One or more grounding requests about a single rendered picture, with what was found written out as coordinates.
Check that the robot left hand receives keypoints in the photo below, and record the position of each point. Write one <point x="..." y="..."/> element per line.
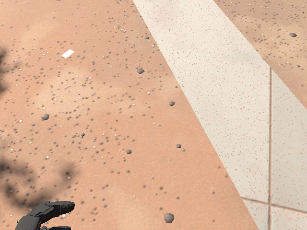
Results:
<point x="44" y="212"/>

